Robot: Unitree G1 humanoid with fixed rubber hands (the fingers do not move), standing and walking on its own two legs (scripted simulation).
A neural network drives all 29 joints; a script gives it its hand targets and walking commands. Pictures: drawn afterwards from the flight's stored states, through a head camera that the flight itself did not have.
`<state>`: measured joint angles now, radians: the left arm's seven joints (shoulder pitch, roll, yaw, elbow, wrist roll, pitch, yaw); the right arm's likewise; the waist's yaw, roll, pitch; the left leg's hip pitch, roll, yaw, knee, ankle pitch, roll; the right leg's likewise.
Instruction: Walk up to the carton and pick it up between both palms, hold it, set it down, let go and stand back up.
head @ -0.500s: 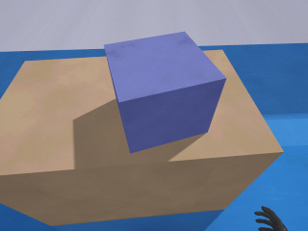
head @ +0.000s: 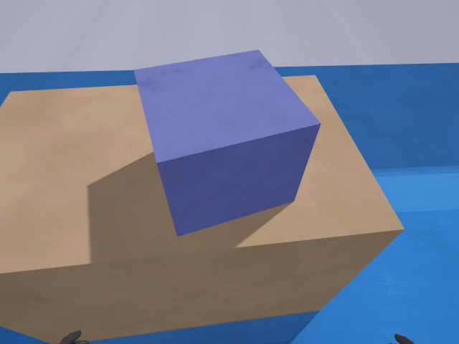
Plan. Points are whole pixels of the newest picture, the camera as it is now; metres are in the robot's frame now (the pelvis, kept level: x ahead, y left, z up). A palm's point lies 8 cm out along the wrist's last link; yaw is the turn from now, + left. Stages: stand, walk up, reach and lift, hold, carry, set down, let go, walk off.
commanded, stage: walk up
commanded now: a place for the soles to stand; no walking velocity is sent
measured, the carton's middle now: (219, 140) +0.51 +0.04 +0.04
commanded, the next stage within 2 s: reach and lift in 1.14 s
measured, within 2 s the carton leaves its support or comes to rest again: neither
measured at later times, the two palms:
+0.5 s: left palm out of the picture +0.10 +0.31 -0.11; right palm out of the picture +0.12 -0.31 -0.10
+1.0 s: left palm out of the picture +0.11 +0.31 -0.11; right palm out of the picture +0.08 -0.32 -0.10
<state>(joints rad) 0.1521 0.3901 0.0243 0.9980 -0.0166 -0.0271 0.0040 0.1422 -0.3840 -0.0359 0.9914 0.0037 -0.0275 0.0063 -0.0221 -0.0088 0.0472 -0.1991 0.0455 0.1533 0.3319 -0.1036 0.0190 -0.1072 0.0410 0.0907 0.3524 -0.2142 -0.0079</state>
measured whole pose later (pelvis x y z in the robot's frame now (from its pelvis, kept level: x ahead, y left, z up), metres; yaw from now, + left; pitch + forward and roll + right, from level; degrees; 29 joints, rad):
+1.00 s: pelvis +0.00 +0.00 +0.00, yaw -3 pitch -3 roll +0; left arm 0.16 0.39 0.03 0.99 -0.01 0.00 0.02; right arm 0.14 -0.40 -0.05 0.97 0.00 -0.01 0.00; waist -0.02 -0.01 0.06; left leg -0.20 0.07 0.19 0.41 -0.16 0.02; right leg -0.12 0.06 0.13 0.43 -0.26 -0.01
